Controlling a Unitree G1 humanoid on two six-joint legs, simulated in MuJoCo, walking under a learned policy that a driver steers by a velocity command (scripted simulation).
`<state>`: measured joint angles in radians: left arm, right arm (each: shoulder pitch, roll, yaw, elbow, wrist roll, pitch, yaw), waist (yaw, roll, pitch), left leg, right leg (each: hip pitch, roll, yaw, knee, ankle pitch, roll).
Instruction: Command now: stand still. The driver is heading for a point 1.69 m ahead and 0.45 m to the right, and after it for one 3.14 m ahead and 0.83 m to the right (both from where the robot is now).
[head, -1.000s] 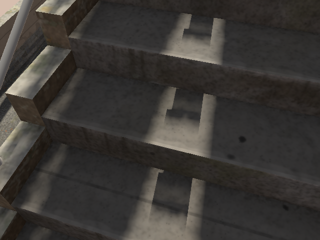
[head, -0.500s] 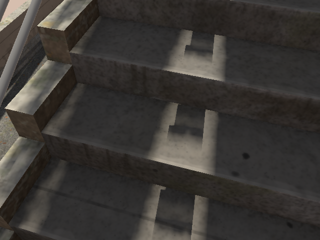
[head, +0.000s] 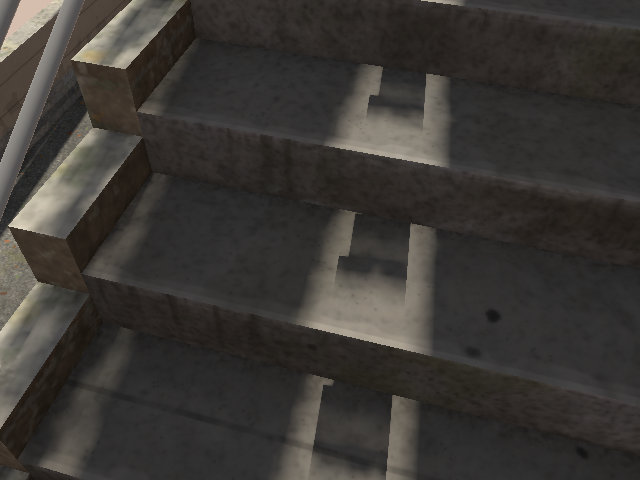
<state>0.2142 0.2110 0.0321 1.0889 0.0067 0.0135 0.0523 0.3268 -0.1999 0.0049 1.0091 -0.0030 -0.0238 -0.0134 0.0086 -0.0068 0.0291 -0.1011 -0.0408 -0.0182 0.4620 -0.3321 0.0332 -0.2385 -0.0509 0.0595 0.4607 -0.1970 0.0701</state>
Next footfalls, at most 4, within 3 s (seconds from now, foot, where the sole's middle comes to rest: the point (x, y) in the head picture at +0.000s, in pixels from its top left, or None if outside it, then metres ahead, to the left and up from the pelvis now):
1.12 right None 0.13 -0.15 -0.77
1.60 left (311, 466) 0.49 0.05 -0.61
2.16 right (458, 302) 0.73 -0.23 -0.44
2.70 left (454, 118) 1.08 -0.24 -0.28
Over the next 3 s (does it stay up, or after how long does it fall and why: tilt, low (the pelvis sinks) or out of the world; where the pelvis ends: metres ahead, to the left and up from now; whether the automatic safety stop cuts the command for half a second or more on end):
stays up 1.03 -0.29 0.49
